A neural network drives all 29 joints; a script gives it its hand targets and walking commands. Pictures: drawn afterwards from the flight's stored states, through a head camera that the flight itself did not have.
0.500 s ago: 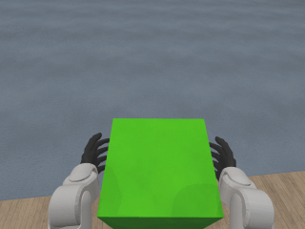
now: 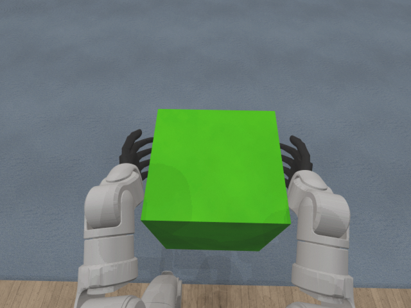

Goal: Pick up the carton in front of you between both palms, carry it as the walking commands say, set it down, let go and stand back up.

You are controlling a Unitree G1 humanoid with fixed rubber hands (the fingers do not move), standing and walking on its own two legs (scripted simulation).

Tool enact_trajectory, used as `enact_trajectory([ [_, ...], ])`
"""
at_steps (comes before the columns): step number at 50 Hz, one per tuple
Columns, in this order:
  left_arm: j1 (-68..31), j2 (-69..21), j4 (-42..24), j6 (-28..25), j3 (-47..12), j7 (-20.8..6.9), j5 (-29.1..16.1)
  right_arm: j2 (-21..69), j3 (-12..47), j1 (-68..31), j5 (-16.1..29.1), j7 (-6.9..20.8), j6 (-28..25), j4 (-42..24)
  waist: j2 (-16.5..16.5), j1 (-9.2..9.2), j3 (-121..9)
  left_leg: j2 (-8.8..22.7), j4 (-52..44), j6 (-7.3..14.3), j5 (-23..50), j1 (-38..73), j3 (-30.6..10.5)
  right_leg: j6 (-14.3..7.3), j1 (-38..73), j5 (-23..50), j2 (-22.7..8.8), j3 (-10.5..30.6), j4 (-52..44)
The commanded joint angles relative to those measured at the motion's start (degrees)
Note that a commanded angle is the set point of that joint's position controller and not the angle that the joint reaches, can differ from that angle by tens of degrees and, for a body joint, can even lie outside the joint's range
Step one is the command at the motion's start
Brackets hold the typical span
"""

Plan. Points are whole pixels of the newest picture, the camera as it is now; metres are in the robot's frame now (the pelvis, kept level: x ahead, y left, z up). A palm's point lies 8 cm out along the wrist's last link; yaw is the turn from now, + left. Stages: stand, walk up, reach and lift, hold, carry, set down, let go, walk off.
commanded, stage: carry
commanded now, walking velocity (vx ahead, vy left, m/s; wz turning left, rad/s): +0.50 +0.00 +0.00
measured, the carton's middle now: (214, 188) +0.35 +0.01 +0.01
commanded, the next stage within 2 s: none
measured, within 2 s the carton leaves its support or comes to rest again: neither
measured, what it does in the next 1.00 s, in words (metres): goes down: left foot, then right foot 0.04 m lower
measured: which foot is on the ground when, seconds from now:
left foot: up 0.00-0.14, down 0.16-0.58, up 0.60-0.98, down 1.00-1.00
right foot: down 0.00-0.20, up 0.22-0.56, down 0.58-1.00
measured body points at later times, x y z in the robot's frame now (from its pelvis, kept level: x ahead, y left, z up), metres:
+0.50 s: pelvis +0.36 +0.01 +0.00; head +0.39 +0.01 +0.45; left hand +0.71 +0.12 +0.10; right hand +0.68 -0.18 +0.11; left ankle +0.27 +0.09 -0.73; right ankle +0.43 -0.09 -0.72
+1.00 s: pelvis +0.71 -0.02 -0.07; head +0.77 -0.02 +0.37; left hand +1.05 +0.14 +0.00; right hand +1.05 -0.17 +0.00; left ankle +0.84 +0.05 -0.79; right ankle +0.54 -0.07 -0.77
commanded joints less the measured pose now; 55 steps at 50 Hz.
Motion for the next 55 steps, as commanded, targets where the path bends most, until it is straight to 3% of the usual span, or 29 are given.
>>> enact_trajectory([
  [1, -30.6, -45.4, -4.0, -0.5, -38.7, -3.3, -10.6, 42.5, 36.5, -31.2, 7.8, 1.0, -1.9, -1.1, -3.9, 0.38, -22.5, -1.6, -16.2, -0.3, 8.0, 0.9, 3.4, -5.4, 20.1, 30.2, -11.8, 11.5, -6.8],
  [3, -29.9, -44.6, -4.7, -0.3, -38.3, -3.0, -10.2, 42.1, 37.1, -30.9, 8.7, 1.1, -1.7, -2.4, -5.9, 0.65, -21.5, -4.5, -24.9, -0.1, 12.0, 7.0, 7.4, -3.8, 19.8, 35.9, -9.7, 7.9, -6.2],
  [7, -25.7, -42.6, -6.7, 1.3, -37.6, -2.0, -9.0, 40.4, 38.0, -29.2, 10.7, 1.2, -0.2, -6.3, -7.9, -0.24, -23.5, -5.1, -33.2, 2.4, 22.0, 12.1, 5.9, -0.8, 27.4, 45.6, -9.2, 4.3, 4.9],
  [9, -24.0, -41.5, -7.2, 2.5, -37.4, -1.5, -8.0, 38.7, 37.4, -25.4, 10.9, 1.2, 1.0, -6.5, -5.1, -5.8, -26.9, -5.3, -40.1, 1.3, 24.8, 29.9, 7.5, 2.2, 21.6, 41.1, -7.4, 1.1, 19.7],
  [10, -22.5, -42.0, -9.1, 3.2, -37.7, -1.6, -7.9, 37.4, 37.0, -26.0, 10.5, 0.8, 1.0, -6.7, 11.1, -5.57, -35.6, 7.2, -32.7, 10.6, 22.6, 55.1, -14.8, 5.8, -3.6, 29.3, -3.7, 3.8, 36.5],
  [11, -23.6, -41.2, -11.8, 3.7, -38.4, -1.7, -8.5, 39.8, 37.8, -23.2, 11.3, 1.0, 1.4, -6.0, 19.0, -8.47, -36.2, 13.9, -37.9, 14.0, 24.9, 60.5, -29.2, 5.3, -17.7, -6.7, 4.2, 4.8, 46.8],
  [12, -26.1, -42.2, -13.2, 3.8, -38.8, -1.6, -9.2, 40.5, 38.4, -23.7, 12.4, 1.5, 1.7, -7.9, 17.1, -8.07, -32.6, 13.4, -37.9, 13.8, 25.1, 60.3, -28.8, 3.7, -24.2, -12.3, 3.0, 9.2, 49.7],
  [14, -27.6, -43.9, -14.2, 3.5, -38.3, -1.6, -9.1, 43.5, 42.3, -29.0, 15.6, 2.9, 1.5, -11.9, 3.9, -8.92, -27.9, 12.8, -38.7, 11.5, 31.7, 53.1, -25.4, 2.5, -25.0, -8.3, -0.3, 11.2, 43.0],
  [15, -27.3, -44.3, -13.7, 3.2, -38.1, -1.7, -8.6, 44.3, 43.6, -31.9, 17.1, 3.4, 1.2, -13.6, 2.2, -7.9, -26.5, 11.9, -40.4, 9.9, 31.0, 48.5, -23.6, 2.7, -22.0, -6.8, -1.2, 11.6, 37.4],
  [17, -26.1, -43.3, -12.8, 2.7, -37.7, -1.7, -7.3, 44.4, 45.4, -34.6, 18.7, 3.9, 0.6, -14.8, 3.5, -6.91, -25.5, 10.8, -42.8, 8.4, 31.9, 43.3, -19.6, 3.6, -15.5, -6.8, -0.7, 9.9, 25.6],
  [20, -23.9, -40.4, -11.7, 2.9, -36.9, -1.0, -5.6, 41.7, 45.2, -33.3, 18.9, 3.9, 0.9, -13.6, 8.2, -6.51, -25.3, 9.3, -43.2, 9.1, 38.2, 40.5, -13.7, 4.2, -9.5, 2.3, 1.3, 5.1, 14.6],
  [24, -19.6, -35.8, -8.5, 5.1, -33.9, -0.1, -3.6, 37.7, 41.8, -27.3, 16.4, 2.5, 2.7, -6.8, 5.4, -10.14, -20.9, 4.8, -36.4, 7.4, 35.8, 48.6, -11.0, 3.9, -18.3, 21.0, 1.2, 3.9, -0.4],
  [26, -18.7, -33.5, -6.3, 6.1, -31.6, 0.2, -2.6, 36.8, 39.8, -26.7, 15.3, 1.8, 3.7, -3.9, 4.7, -8.65, -18.8, 3.9, -33.3, 5.9, 30.3, 41.8, -8.8, 3.3, -9.5, 27.0, 1.8, 2.8, -6.3],
  [28, -19.0, -32.1, -3.9, 6.8, -29.2, 0.4, -1.8, 37.1, 38.0, -27.6, 14.5, 1.4, 4.3, -1.3, 1.4, -5.0, -19.9, 0.4, -23.5, 3.4, 24.5, 30.1, -3.4, 1.9, 8.2, 34.7, 1.2, 1.5, -8.7],
  [29, -19.1, -31.6, -2.6, 7.1, -28.3, 0.4, -1.3, 36.5, 37.0, -27.7, 14.1, 1.2, 4.7, 0.2, -0.1, -2.57, -21.3, -1.6, -14.5, 2.3, 19.5, 22.9, -0.3, 1.5, 17.4, 36.5, -1.6, 3.7, -6.1],
  [30, -18.5, -30.0, -1.2, 7.3, -27.1, 0.7, -1.0, 36.0, 36.1, -29.4, 14.0, 0.9, 5.2, 0.6, -8.4, -0.09, -25.1, -5.7, 0.7, 0.0, -3.8, 11.9, 2.1, -2.8, 28.1, 54.5, -14.9, 19.3, -0.2],
  [31, -20.5, -29.1, -0.2, 7.4, -26.9, 1.4, -1.3, 36.2, 35.1, -30.7, 14.2, 0.5, 5.9, 1.4, -13.7, 0.78, -25.5, -8.3, 12.6, -1.2, -17.7, -0.4, -1.5, -7.3, 38.1, 67.5, -21.1, 28.8, 4.3],
  [32, -22.2, -30.2, -0.6, 7.1, -27.7, 1.8, -2.5, 36.9, 34.9, -31.1, 14.7, 0.1, 6.0, 0.9, -12.6, 2.43, -28.7, -7.1, 22.4, -1.7, -19.5, -10.5, -4.1, -13.9, 42.6, 51.7, -25.5, 36.8, 3.2],
  [33, -23.4, -34.4, -1.5, 6.6, -29.4, 1.7, -4.6, 38.1, 34.5, -31.7, 14.6, -0.1, 5.7, 0.1, -7.1, 2.65, -29.4, -3.7, 23.4, -0.7, -17.1, -12.7, -5.6, -14.7, 38.4, 31.5, -24.0, 40.2, 0.5],
  [34, -26.6, -38.9, -4.1, 6.0, -31.8, 1.1, -6.8, 40.2, 33.9, -32.1, 13.9, -0.1, 5.2, -0.2, -1.7, 1.72, -28.1, -2.3, 21.8, -0.4, -13.1, -12.4, -6.3, -14.1, 32.0, 21.7, -21.9, 39.6, -2.9],
  [38, -38.4, -50.0, -10.8, 2.4, -40.7, -2.7, -14.7, 44.4, 32.8, -31.7, 8.9, 0.4, 1.3, -2.8, -0.6, -0.93, -25.8, 0.5, 12.2, -1.0, -6.3, -6.8, -4.1, -9.2, 18.9, 15.7, -17.4, 31.0, -5.1],
  [45, -28.6, -47.3, -10.4, -1.6, -43.7, -4.5, -16.2, 41.0, 36.9, -24.6, 6.8, 0.0, -3.6, -7.2, -5.4, 1.13, -23.9, -5.3, -23.7, -0.7, 11.9, 4.5, 7.4, -2.2, 22.8, 50.5, -9.0, 13.3, -3.0],
  [47, -25.3, -45.3, -10.9, -2.0, -43.0, -4.0, -15.2, 40.2, 38.5, -23.9, 8.0, 0.3, -3.8, -9.4, -7.6, -0.19, -26.3, -9.2, -31.1, 0.3, 18.2, 16.4, 11.2, 0.1, 23.1, 61.2, -8.0, 9.2, 2.1],
  [48, -24.4, -44.3, -11.5, -2.1, -42.7, -3.7, -14.6, 39.8, 39.2, -23.5, 8.9, 0.4, -3.9, -10.4, -8.9, -2.87, -28.9, -9.1, -35.1, 1.2, 22.0, 25.6, 11.9, 1.7, 21.4, 62.4, -8.0, 6.6, 7.8],
  [49, -24.1, -43.0, -12.0, -2.1, -42.3, -3.2, -13.7, 39.1, 39.8, -22.6, 9.5, 0.5, -3.7, -10.8, -8.2, -6.3, -31.9, -7.3, -39.1, 1.9, 24.7, 37.3, 11.0, 3.1, 17.1, 56.2, -7.5, 4.0, 16.1],
  [50, -24.1, -41.6, -12.5, -1.8, -41.7, -2.8, -12.6, 38.5, 40.2, -21.9, 10.0, 0.7, -3.4, -11.2, -3.4, -7.69, -33.5, 1.3, -36.1, 3.1, 29.7, 50.2, 1.2, 4.3, 5.9, 35.4, -6.9, 4.8, 25.5],
  [51, -21.0, -41.7, -11.8, -1.1, -41.2, -2.5, -11.5, 36.1, 40.0, -21.9, 10.0, 0.4, -3.1, -10.4, 11.4, -6.28, -41.1, 20.2, -30.9, 14.4, 45.3, 68.4, -26.0, 7.3, -12.8, -7.7, 0.6, 8.0, 42.9],
  [52, -17.7, -39.1, -12.1, -0.4, -39.7, -2.0, -10.8, 37.0, 41.0, -18.7, 11.3, 0.3, -2.6, -9.3, 13.4, -7.67, -43.8, 20.7, -36.1, 18.4, 33.7, 71.1, -34.6, 6.7, -21.4, -14.9, 2.9, 11.6, 53.4],
  [55, -16.5, -40.0, -13.8, 0.7, -37.0, -0.9, -8.0, 41.2, 44.9, -21.6, 16.2, 2.0, -1.4, -14.2, 1.7, -5.89, -30.9, 15.7, -41.1, 10.9, 31.1, 58.6, -22.3, 5.2, -25.4, -6.6, -2.6, 12.2, 42.7],
])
